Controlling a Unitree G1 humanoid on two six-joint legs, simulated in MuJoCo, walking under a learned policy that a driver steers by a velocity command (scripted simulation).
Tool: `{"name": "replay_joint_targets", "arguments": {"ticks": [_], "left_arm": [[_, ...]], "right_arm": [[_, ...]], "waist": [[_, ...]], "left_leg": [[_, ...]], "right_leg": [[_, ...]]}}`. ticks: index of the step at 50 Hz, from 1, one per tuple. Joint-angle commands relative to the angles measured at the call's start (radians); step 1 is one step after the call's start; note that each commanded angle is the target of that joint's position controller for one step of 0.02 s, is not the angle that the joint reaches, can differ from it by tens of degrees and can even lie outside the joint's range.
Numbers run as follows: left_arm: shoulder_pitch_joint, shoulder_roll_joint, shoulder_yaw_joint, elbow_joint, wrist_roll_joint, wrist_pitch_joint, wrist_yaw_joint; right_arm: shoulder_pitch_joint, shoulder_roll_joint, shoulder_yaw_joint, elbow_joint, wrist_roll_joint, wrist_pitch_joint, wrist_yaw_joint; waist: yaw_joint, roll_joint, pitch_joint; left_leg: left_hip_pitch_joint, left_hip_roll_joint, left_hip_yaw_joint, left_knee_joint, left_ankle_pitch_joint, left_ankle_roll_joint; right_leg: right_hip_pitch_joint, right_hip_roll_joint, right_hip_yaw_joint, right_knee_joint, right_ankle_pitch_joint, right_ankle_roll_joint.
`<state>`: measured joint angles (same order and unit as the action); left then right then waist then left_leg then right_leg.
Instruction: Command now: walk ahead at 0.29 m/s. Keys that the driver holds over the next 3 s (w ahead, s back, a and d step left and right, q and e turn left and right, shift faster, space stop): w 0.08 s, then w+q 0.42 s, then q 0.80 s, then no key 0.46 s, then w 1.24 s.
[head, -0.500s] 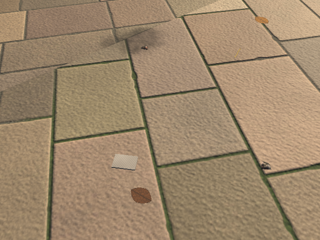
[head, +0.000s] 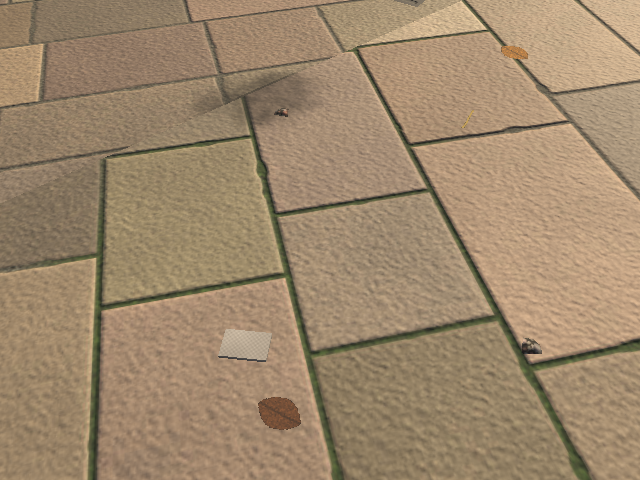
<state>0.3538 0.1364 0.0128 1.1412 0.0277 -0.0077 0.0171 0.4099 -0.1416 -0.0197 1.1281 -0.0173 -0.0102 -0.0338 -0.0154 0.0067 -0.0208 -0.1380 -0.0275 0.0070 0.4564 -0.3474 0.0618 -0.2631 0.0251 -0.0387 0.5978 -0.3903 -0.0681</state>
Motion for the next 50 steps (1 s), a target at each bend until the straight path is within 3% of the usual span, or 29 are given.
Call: {"name": "replay_joint_targets", "arguments": {"ticks": [1, 3, 5, 6, 7, 8, 9, 11, 13, 16, 20, 22, 24, 26, 27, 28, 29, 30, 31, 32, 33, 34, 35, 37, 39, 43, 47, 50], "left_arm": [[-0.098, 0.063, 0.015, -0.103, 0.007, -0.040, -0.018], [-0.060, 0.048, 0.017, -0.111, -0.002, -0.055, -0.027], [0.092, 0.030, 0.024, -0.057, -0.015, -0.068, -0.022], [0.207, 0.066, 0.038, -0.023, -0.012, -0.075, -0.012], [0.339, 0.177, 0.066, -0.009, -0.002, -0.082, 0.001], [0.390, 0.216, 0.078, 0.015, -0.004, -0.068, 0.004], [0.276, 0.154, 0.062, -0.021, 0.002, -0.065, 0.004], [0.136, 0.123, 0.049, -0.070, -0.006, -0.079, 0.003], [0.130, 0.089, 0.034, -0.068, -0.009, -0.094, 0.010], [0.190, 0.082, 0.023, -0.046, -0.010, -0.104, 0.014], [0.176, 0.081, 0.011, -0.051, -0.008, -0.108, 0.021], [0.193, 0.110, 0.013, -0.043, -0.010, -0.111, 0.028], [0.197, 0.146, 0.020, -0.039, -0.015, -0.115, 0.037], [0.170, 0.179, 0.034, -0.048, -0.017, -0.108, 0.049], [0.148, 0.193, 0.041, -0.061, -0.017, -0.102, 0.048], [0.105, 0.204, 0.048, -0.081, -0.023, -0.101, 0.037], [0.109, 0.117, 0.036, -0.125, -0.013, -0.100, 0.022], [0.174, 0.104, 0.038, -0.184, -0.044, -0.090, 0.017], [0.074, 0.143, 0.042, -0.204, -0.024, -0.094, 0.012], [0.017, 0.146, 0.042, -0.232, -0.023, -0.100, 0.010], [0.010, 0.150, 0.048, -0.228, -0.013, -0.097, 0.013], [0.020, 0.152, 0.052, -0.230, 0.003, -0.078, 0.014], [0.037, 0.138, 0.051, -0.231, 0.013, -0.053, 0.015], [0.030, 0.118, 0.050, -0.250, 0.010, -0.020, 0.016], [-0.012, 0.126, 0.052, -0.277, 0.008, -0.006, 0.013], [-0.149, 0.162, 0.058, -0.343, 0.005, 0.015, 0.009], [-0.250, 0.183, 0.058, -0.394, 0.000, 0.028, 0.011], [-0.290, 0.192, 0.055, -0.419, -0.006, 0.028, 0.014]], "right_arm": [[0.096, -0.149, -0.041, -0.003, -0.005, -0.013, 0.002], [0.044, -0.152, -0.046, -0.018, 0.000, -0.023, 0.005], [-0.025, -0.132, -0.046, -0.041, 0.011, -0.028, 0.009], [-0.057, -0.105, -0.039, -0.061, 0.007, -0.038, 0.012], [-0.089, -0.019, -0.015, -0.104, 0.016, -0.052, 0.024], [-0.111, -0.077, -0.029, -0.132, -0.012, -0.055, 0.030], [-0.140, -0.105, -0.038, -0.135, -0.025, -0.055, 0.040], [-0.108, -0.057, -0.032, -0.119, -0.011, -0.060, 0.057], [-0.101, -0.063, -0.040, -0.112, -0.016, -0.048, 0.066], [-0.176, -0.053, -0.042, -0.151, -0.010, -0.031, 0.067], [-0.366, -0.029, -0.023, -0.237, -0.004, -0.027, 0.074], [-0.422, -0.032, -0.016, -0.268, -0.002, -0.024, 0.077], [-0.379, -0.068, -0.026, -0.268, -0.006, -0.022, 0.073], [-0.223, -0.111, -0.045, -0.227, -0.013, -0.027, 0.065], [-0.089, -0.138, -0.060, -0.183, -0.019, -0.034, 0.063], [0.013, -0.170, -0.077, -0.155, -0.031, -0.042, 0.058], [-0.002, -0.248, -0.095, -0.162, -0.032, -0.044, 0.050], [-0.020, -0.330, -0.115, -0.195, -0.019, -0.034, 0.051], [-0.073, -0.306, -0.111, -0.211, 0.008, -0.022, 0.041], [-0.145, -0.254, -0.096, -0.224, 0.015, -0.021, 0.035], [-0.183, -0.207, -0.084, -0.230, 0.012, -0.025, 0.033], [-0.188, -0.185, -0.077, -0.234, 0.018, -0.028, 0.027], [-0.186, -0.172, -0.070, -0.234, 0.018, -0.032, 0.026], [-0.168, -0.204, -0.074, -0.236, 0.010, -0.045, 0.028], [-0.142, -0.235, -0.081, -0.246, 0.007, -0.042, 0.027], [-0.081, -0.241, -0.084, -0.269, 0.015, -0.014, 0.015], [-0.034, -0.258, -0.091, -0.294, 0.010, 0.006, 0.004], [-0.015, -0.266, -0.095, -0.311, 0.003, 0.012, 0.001]], "waist": [[-0.026, 0.121, 0.197], [0.018, 0.116, 0.206], [0.092, 0.065, 0.200], [0.137, -0.015, 0.173], [0.184, -0.270, 0.106], [0.170, -0.271, 0.129], [0.110, -0.106, 0.188], [0.039, -0.044, 0.198], [0.022, -0.046, 0.165], [0.021, -0.072, 0.138], [0.033, -0.088, 0.183], [0.038, -0.099, 0.184], [0.005, -0.112, 0.135], [-0.072, -0.132, 0.050], [-0.124, -0.141, -0.017], [-0.190, -0.118, -0.061], [-0.126, 0.066, -0.124], [-0.076, 0.152, -0.284], [-0.072, 0.001, -0.202], [-0.044, -0.024, -0.068], [0.001, -0.093, 0.003], [0.025, -0.097, 0.020], [0.043, -0.079, 0.019], [0.059, -0.046, 0.001], [0.051, -0.005, -0.028], [0.001, 0.059, -0.057], [-0.031, 0.068, -0.035], [-0.040, 0.074, -0.017]], "left_leg": [[-0.033, 0.331, -0.430, -0.343, -0.386, 0.180], [-0.092, 0.296, -0.348, -0.306, -0.330, 0.157], [-0.280, 0.191, -0.222, -0.187, -0.249, 0.113], [-0.411, 0.127, -0.151, -0.038, -0.176, 0.085], [-0.573, -0.012, 0.019, 0.311, -0.134, 0.035], [-0.655, -0.011, 0.027, 0.536, -0.199, 0.044], [-0.656, 0.051, -0.036, 0.639, -0.113, 0.057], [-0.604, 0.087, -0.067, 0.642, 0.047, 0.048], [-0.590, 0.084, -0.036, 0.646, 0.127, 0.032], [-0.631, 0.068, 0.014, 0.644, 0.187, 0.023], [-0.559, 0.041, 0.105, 0.377, 0.286, 0.018], [-0.464, 0.013, 0.167, 0.243, 0.292, 0.035], [-0.353, -0.033, 0.206, 0.201, 0.267, 0.074], [-0.201, -0.080, 0.210, 0.192, 0.218, 0.127], [-0.076, -0.087, 0.176, 0.148, 0.234, 0.158], [0.078, -0.058, 0.111, 0.024, 0.305, 0.192], [0.275, 0.192, -0.177, 0.059, 0.554, 0.251], [0.465, 0.412, -0.659, -0.014, 0.737, 0.461], [0.352, 0.382, -0.570, -0.098, 0.653, 0.424], [0.200, 0.352, -0.468, -0.136, 0.658, 0.378], [0.075, 0.301, -0.383, -0.159, 0.745, 0.326], [-0.006, 0.257, -0.308, -0.165, 0.805, 0.297], [-0.064, 0.221, -0.254, -0.166, 0.845, 0.269], [-0.095, 0.175, -0.204, -0.143, 0.959, 0.237], [-0.072, 0.146, -0.188, -0.119, 1.007, 0.196], [0.004, 0.128, -0.238, -0.096, 0.892, 0.116], [0.083, 0.152, -0.344, -0.096, 0.737, 0.115], [0.124, 0.165, -0.399, -0.080, 0.721, 0.136]], "right_leg": [[-0.243, -0.040, -0.004, 0.130, -0.020, -0.007], [-0.150, -0.044, -0.014, 0.036, -0.029, -0.016], [0.171, 0.018, -0.060, -0.155, 0.067, -0.015], [0.363, -0.042, 0.033, -0.225, 0.050, -0.017], [0.504, -0.291, 0.416, -0.424, -0.239, -0.070], [0.440, -0.428, 0.613, -0.484, -0.314, -0.136], [0.338, -0.410, 0.549, -0.478, -0.297, -0.131], [0.255, -0.335, 0.352, -0.507, -0.097, -0.083], [0.279, -0.277, 0.184, -0.491, 0.170, -0.048], [0.315, -0.248, 0.031, -0.442, 0.538, -0.023], [0.232, -0.206, -0.097, -0.441, 0.692, -0.011], [0.231, -0.219, -0.136, -0.420, 0.821, -0.009], [0.281, -0.239, -0.170, -0.311, 1.114, 0.000], [0.307, -0.260, -0.190, -0.080, 1.319, 0.004], [0.285, -0.266, -0.178, 0.109, 1.278, 0.002], [0.180, -0.231, -0.190, 0.368, 1.040, 0.009], [-0.078, -0.106, -0.185, 0.710, 0.096, 0.027], [-0.331, 0.043, -0.011, 1.012, -0.214, 0.051], [-0.406, -0.033, 0.081, 0.974, -0.078, 0.042], [-0.410, -0.063, 0.068, 0.899, -0.002, 0.044], [-0.364, -0.091, 0.069, 0.820, 0.026, 0.053], [-0.308, -0.105, 0.074, 0.755, 0.025, 0.065], [-0.254, -0.111, 0.074, 0.698, 0.025, 0.076], [-0.233, -0.102, 0.062, 0.613, 0.042, 0.095], [-0.267, -0.098, 0.053, 0.543, 0.098, 0.109], [-0.364, -0.098, 0.060, 0.468, 0.183, 0.127], [-0.445, -0.091, 0.092, 0.404, 0.177, 0.135], [-0.452, -0.072, 0.110, 0.344, 0.139, 0.128]]}}
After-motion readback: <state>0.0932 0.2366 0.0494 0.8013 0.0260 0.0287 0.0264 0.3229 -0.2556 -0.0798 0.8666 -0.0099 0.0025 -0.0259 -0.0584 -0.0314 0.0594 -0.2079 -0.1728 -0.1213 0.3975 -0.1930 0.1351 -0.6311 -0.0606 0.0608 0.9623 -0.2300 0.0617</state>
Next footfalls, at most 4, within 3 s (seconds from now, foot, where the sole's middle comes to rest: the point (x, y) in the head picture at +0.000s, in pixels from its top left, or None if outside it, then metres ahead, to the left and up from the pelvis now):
0.56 left None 0.39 0.06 -0.78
1.24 right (361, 475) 0.57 -0.05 -0.78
1.66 left None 0.39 0.07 -0.78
1.94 right None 0.52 -0.07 -0.78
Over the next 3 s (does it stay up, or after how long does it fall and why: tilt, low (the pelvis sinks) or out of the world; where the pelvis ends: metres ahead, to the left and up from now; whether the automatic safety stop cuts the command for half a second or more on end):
stays up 0.81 0.36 -0.02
